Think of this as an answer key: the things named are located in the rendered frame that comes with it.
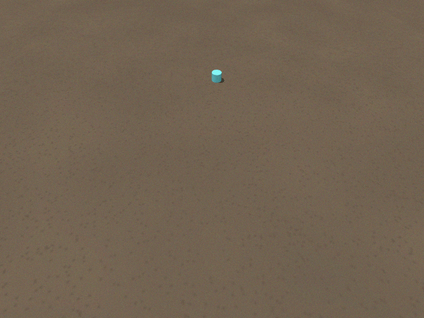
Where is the tin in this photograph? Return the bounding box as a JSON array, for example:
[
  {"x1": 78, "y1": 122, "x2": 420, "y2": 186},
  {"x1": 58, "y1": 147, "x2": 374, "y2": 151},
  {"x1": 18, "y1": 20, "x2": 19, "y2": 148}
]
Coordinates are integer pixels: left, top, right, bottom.
[{"x1": 211, "y1": 70, "x2": 222, "y2": 83}]

